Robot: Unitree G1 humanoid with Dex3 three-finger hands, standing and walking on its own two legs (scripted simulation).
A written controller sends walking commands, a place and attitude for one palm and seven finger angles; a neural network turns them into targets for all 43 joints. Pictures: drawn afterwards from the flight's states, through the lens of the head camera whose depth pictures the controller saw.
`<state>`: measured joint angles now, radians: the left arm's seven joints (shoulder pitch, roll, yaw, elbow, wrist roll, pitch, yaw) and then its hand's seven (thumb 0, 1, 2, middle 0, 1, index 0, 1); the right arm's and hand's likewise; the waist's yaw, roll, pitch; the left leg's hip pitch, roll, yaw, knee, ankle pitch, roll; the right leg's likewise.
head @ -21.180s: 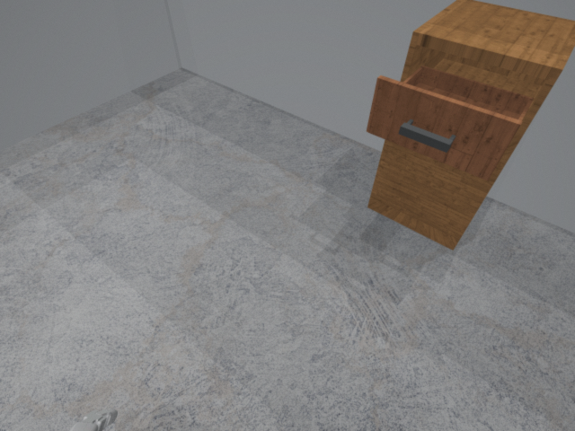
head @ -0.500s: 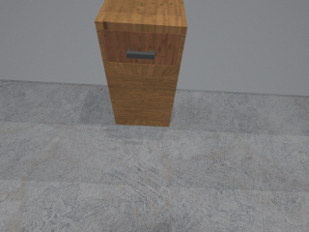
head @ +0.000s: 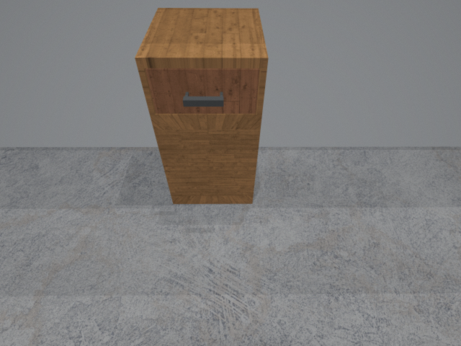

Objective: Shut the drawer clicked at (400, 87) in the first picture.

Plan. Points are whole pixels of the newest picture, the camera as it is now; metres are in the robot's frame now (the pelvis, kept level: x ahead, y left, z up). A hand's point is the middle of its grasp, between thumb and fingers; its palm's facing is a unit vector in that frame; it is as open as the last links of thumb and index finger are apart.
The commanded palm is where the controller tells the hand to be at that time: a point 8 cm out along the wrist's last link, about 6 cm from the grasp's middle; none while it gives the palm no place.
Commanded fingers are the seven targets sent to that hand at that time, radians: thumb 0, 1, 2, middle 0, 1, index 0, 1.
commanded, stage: let the arm hang, fingers relaxed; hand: left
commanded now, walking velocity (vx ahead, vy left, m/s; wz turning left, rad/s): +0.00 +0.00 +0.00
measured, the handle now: (203, 97) +0.90 +0.14 -0.09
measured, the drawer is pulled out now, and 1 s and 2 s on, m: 0.00 0.00 0.00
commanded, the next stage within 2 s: look to check the result in 0.16 s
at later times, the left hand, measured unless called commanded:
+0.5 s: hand out of the picture +0.02 +0.17 -0.17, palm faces +0.02 -0.98 -0.22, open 7.4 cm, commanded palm none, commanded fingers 0.00 0.90 0.90 -0.20 -0.30 -0.20 -0.30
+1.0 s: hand out of the picture +0.07 +0.18 -0.16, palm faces +0.00 -0.96 -0.28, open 7.4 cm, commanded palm none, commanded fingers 0.00 0.90 0.90 -0.20 -0.30 -0.20 -0.30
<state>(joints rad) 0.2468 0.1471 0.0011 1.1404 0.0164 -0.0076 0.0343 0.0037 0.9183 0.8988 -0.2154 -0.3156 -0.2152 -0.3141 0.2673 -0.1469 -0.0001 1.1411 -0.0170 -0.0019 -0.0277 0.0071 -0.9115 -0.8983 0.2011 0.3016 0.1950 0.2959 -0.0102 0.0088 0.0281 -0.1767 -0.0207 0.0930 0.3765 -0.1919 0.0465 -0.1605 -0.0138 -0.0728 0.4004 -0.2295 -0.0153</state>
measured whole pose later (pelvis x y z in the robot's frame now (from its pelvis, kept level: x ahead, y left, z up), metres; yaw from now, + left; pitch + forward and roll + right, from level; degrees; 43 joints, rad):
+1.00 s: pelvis +0.02 -0.03 +0.00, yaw +0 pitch -1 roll +0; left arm 0.18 0.23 0.02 1.14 0.01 -0.03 0.02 0.00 0.90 0.90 -0.20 -0.30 -0.20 -0.30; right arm 0.18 -0.25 -0.02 1.14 -0.02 0.00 -0.03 0.01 -0.91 -0.90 0.20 0.30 0.20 0.30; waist -0.01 0.02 0.04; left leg -0.12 0.02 0.08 0.33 -0.20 0.00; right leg -0.09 0.03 -0.08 0.33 -0.23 -0.06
